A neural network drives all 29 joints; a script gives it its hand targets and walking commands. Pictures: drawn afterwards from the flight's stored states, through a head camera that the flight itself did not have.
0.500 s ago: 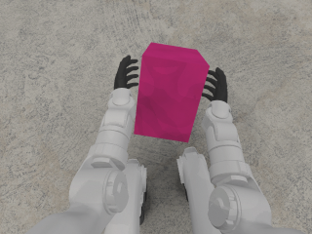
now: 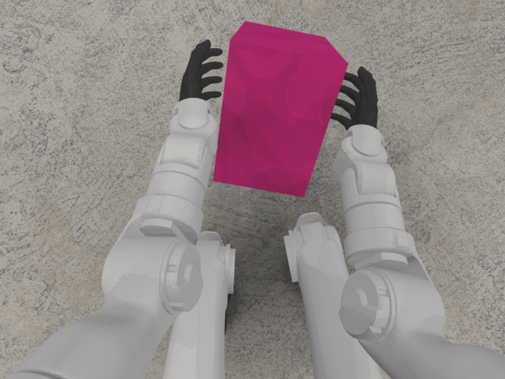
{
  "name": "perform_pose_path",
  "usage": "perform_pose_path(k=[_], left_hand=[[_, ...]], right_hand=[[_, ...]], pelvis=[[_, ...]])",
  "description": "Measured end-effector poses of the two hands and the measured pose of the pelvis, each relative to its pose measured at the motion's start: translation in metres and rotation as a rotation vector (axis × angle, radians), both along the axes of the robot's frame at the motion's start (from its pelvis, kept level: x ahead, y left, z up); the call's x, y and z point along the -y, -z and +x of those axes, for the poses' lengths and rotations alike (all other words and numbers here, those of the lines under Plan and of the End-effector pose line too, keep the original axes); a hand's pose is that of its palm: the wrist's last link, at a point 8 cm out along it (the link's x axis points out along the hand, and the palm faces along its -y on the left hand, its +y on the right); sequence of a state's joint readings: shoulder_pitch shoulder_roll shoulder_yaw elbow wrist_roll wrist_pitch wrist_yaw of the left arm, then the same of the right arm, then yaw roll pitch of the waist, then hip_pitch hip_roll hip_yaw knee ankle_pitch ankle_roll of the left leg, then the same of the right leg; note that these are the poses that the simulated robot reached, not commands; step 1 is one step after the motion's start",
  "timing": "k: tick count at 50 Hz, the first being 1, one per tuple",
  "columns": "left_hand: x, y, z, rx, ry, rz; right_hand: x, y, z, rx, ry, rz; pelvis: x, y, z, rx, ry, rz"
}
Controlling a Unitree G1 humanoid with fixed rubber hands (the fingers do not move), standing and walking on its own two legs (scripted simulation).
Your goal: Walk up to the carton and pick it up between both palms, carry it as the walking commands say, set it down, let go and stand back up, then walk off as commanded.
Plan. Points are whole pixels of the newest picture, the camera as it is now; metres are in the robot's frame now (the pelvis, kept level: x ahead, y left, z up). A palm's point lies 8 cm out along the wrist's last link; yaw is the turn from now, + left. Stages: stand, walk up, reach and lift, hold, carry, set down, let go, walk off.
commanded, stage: set down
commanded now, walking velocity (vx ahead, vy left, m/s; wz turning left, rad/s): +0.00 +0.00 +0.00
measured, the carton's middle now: (272, 104) +0.52 -0.07 -0.23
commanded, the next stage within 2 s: none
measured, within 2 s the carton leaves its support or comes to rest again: neither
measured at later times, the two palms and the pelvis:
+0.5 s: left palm (200, 102) +0.53 +0.05 -0.19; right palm (341, 124) +0.46 -0.18 -0.20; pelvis -0.01 +0.00 -0.06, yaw +0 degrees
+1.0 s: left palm (196, 90) +0.55 +0.06 -0.20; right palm (338, 110) +0.49 -0.18 -0.21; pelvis -0.01 +0.00 -0.08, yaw +1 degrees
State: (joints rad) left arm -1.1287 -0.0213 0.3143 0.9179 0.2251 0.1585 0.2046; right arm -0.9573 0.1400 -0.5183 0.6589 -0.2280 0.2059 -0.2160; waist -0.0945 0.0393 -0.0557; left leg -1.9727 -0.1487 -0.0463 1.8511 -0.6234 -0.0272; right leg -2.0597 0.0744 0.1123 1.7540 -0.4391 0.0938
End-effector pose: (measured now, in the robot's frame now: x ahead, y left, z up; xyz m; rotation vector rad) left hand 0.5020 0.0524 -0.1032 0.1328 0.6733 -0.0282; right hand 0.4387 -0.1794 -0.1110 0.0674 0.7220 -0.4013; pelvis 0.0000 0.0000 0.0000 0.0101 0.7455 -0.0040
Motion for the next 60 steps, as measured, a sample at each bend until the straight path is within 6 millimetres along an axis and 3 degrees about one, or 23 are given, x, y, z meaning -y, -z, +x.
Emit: perform_pose_path(k=[15, 26, 39, 60], left_hand=[[0.005, 0.051, 0.011, -0.020, 0.031, 0.004], [-0.003, 0.086, 0.025, -0.031, 0.034, 0.016], [-0.009, 0.096, 0.047, -0.024, 0.046, -0.013], [-0.009, 0.103, 0.057, -0.002, 0.057, -0.053]], right_hand=[[0.008, 0.049, 0.012, -0.011, -0.007, -0.006], [0.001, 0.087, 0.026, -0.017, -0.038, 0.013], [0.001, 0.094, 0.047, 0.027, -0.077, 0.028], [0.005, 0.098, 0.058, 0.041, -0.106, 0.017]], pelvis=[[0.002, 0.039, -0.012, -0.005, -0.003, 0.003], [0.002, 0.064, -0.014, -0.003, -0.010, -0.002], [-0.003, 0.081, -0.013, -0.008, -0.028, -0.018], [-0.004, 0.081, -0.006, -0.063, -0.036, -0.025]])
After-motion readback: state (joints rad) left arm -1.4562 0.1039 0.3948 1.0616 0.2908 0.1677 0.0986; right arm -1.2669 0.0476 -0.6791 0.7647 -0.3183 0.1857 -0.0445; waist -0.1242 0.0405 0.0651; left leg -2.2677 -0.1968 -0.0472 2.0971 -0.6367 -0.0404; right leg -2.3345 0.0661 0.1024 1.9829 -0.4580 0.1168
